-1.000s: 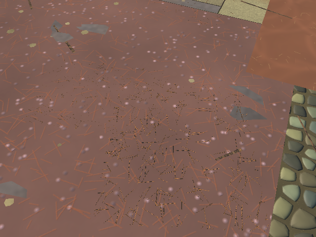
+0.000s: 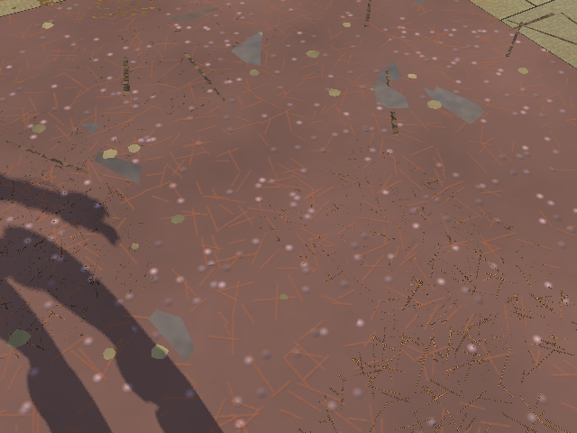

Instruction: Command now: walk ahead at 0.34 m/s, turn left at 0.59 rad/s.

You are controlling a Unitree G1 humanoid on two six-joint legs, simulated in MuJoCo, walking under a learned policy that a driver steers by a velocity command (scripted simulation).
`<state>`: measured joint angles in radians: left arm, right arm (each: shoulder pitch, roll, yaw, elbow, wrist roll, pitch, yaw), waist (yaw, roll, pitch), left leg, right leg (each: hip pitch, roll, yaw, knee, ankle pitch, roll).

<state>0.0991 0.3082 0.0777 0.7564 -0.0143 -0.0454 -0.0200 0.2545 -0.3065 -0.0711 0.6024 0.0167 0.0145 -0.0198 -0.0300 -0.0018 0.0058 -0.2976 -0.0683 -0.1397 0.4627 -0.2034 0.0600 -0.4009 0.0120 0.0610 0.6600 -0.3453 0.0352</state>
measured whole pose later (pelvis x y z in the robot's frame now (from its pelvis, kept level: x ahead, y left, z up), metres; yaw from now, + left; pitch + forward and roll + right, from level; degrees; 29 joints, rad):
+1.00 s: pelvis +0.45 +0.15 -0.01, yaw +35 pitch +2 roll +1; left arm 0.02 0.29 0.03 0.65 0.00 -0.11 -0.03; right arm 0.39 -0.31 -0.07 0.71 0.03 -0.03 -0.01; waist -0.09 -0.04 0.02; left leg -0.07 -0.12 -0.22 0.47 -0.41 0.06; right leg -0.51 0.00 0.08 0.49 -0.01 0.03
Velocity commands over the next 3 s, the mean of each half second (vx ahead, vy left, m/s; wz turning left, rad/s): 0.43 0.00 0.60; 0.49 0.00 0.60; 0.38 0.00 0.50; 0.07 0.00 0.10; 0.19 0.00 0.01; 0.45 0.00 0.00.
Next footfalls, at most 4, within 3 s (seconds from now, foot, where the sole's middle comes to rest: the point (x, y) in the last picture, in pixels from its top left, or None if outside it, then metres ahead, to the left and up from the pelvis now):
0.08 right None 0.08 -0.14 -0.78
0.54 left None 0.33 0.20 -0.78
1.02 right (222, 353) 0.68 0.15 -0.78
1.48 left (78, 360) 0.66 0.50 -0.78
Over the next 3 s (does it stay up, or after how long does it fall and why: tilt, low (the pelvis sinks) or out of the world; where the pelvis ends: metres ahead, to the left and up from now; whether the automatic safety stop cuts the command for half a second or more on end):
stays up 0.97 0.63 0.00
